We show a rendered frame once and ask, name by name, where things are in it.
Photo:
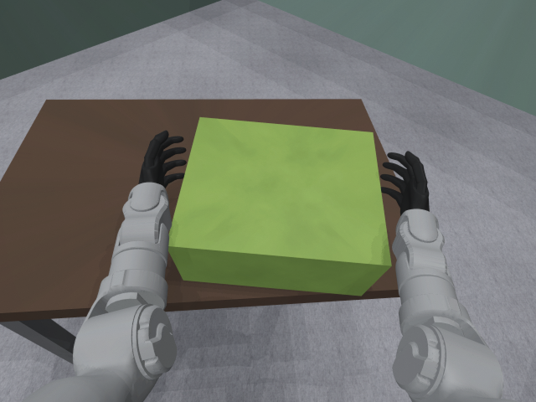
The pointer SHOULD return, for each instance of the right robot forearm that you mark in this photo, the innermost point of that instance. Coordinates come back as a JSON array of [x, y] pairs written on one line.
[[425, 286]]

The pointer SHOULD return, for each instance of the right robot hand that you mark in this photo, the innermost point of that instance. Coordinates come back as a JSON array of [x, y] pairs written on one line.
[[414, 192]]

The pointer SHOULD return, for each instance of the table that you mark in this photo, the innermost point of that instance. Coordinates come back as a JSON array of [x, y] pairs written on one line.
[[62, 196]]

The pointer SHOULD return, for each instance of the robot left upper arm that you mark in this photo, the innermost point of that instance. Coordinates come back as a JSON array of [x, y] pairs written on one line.
[[119, 357]]

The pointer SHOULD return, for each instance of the carton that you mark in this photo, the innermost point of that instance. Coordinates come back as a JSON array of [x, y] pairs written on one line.
[[281, 206]]

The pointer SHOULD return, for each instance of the left robot forearm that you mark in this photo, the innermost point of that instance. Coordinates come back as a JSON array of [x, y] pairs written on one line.
[[140, 256]]

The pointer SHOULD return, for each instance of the robot right upper arm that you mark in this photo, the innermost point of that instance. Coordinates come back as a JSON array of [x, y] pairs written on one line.
[[435, 365]]

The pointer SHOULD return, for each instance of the left robot hand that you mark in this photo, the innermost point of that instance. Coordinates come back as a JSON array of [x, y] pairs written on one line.
[[154, 168]]

